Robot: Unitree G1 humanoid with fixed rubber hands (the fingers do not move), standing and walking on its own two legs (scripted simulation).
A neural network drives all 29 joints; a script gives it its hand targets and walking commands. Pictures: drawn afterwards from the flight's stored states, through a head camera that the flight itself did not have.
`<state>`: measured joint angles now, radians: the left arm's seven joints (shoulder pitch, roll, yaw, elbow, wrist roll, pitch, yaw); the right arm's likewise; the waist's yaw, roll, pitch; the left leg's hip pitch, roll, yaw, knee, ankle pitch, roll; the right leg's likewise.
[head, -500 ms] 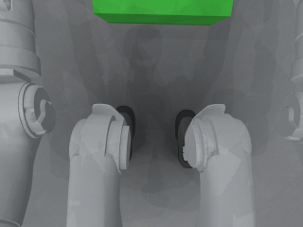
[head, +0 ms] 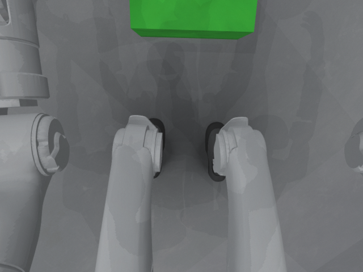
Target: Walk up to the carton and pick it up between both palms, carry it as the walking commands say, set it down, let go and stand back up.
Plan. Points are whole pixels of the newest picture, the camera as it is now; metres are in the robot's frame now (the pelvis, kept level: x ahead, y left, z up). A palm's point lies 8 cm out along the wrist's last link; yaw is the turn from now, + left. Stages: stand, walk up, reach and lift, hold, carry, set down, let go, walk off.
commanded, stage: set down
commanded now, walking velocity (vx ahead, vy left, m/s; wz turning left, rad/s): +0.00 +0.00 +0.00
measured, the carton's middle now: (192, 1) +0.58 -0.01 -0.42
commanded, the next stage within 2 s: let go in 0.56 s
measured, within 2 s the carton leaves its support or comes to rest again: neither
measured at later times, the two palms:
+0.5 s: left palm out of the picture +0.58 +0.24 +0.05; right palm out of the picture +0.60 -0.23 +0.06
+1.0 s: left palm out of the picture +0.49 +0.23 +0.10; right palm out of the picture +0.50 -0.24 +0.11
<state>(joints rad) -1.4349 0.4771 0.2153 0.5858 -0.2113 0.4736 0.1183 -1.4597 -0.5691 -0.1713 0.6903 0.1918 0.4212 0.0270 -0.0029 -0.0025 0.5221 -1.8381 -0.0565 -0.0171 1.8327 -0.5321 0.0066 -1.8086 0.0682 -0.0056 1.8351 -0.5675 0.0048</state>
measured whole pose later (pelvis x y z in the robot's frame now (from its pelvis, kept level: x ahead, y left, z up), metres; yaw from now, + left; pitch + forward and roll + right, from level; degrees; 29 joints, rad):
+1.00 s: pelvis +0.06 +0.00 +0.20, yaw +1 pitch +36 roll -1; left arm -0.75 0.29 0.18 0.65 -0.03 0.26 0.02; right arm -0.78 -0.38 -0.21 0.72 0.05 0.25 0.11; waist 0.00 0.00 -0.01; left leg -1.29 -0.05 -0.05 0.96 -0.30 0.01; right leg -1.26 0.05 0.03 0.95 -0.32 0.00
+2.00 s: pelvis +0.09 +0.01 +0.27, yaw +2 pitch -3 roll -2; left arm 0.24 0.21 0.02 0.38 0.00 0.15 -0.07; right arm 0.21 -0.20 -0.08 0.42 -0.02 0.14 0.10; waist 0.00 0.00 0.10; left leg -0.27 -0.04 -0.06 0.61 -0.28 0.03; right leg -0.22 0.05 0.03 0.55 -0.27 0.00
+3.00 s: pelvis +0.10 +0.01 +0.28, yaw +1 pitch -2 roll -1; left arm 0.25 0.31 0.04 0.81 0.04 -0.01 0.01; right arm 0.22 -0.30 -0.08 0.83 -0.03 0.00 0.00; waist 0.00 0.00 -0.08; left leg -0.27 -0.03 -0.06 0.59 -0.28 0.02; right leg -0.22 0.05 0.03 0.53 -0.27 -0.01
